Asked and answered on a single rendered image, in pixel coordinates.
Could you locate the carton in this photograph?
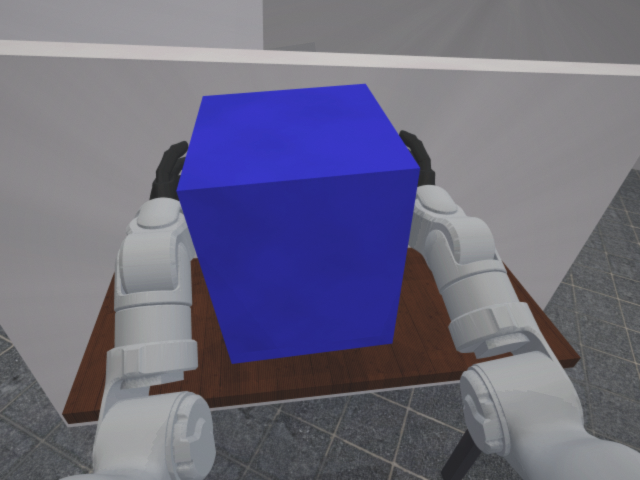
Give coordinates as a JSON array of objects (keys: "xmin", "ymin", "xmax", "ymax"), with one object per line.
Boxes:
[{"xmin": 176, "ymin": 84, "xmax": 420, "ymax": 364}]

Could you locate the table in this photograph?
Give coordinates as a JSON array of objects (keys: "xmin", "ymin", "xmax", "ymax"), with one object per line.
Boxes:
[{"xmin": 62, "ymin": 248, "xmax": 581, "ymax": 480}]

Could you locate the right robot forearm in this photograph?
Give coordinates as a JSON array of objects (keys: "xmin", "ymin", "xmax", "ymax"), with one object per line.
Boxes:
[{"xmin": 408, "ymin": 185, "xmax": 584, "ymax": 427}]

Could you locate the robot right upper arm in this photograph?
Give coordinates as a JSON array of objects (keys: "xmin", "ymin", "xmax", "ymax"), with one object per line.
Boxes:
[{"xmin": 460, "ymin": 351, "xmax": 640, "ymax": 480}]

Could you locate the robot right hand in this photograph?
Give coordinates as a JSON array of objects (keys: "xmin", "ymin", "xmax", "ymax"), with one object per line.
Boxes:
[{"xmin": 399, "ymin": 130, "xmax": 436, "ymax": 187}]

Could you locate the robot left upper arm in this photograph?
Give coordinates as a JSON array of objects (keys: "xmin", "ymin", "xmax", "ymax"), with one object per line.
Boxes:
[{"xmin": 59, "ymin": 391, "xmax": 216, "ymax": 480}]

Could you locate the left robot forearm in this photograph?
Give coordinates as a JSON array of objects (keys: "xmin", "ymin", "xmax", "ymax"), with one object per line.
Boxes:
[{"xmin": 92, "ymin": 198, "xmax": 198, "ymax": 472}]

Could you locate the robot left hand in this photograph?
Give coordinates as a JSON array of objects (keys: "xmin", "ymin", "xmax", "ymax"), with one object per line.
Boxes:
[{"xmin": 149, "ymin": 141, "xmax": 188, "ymax": 201}]

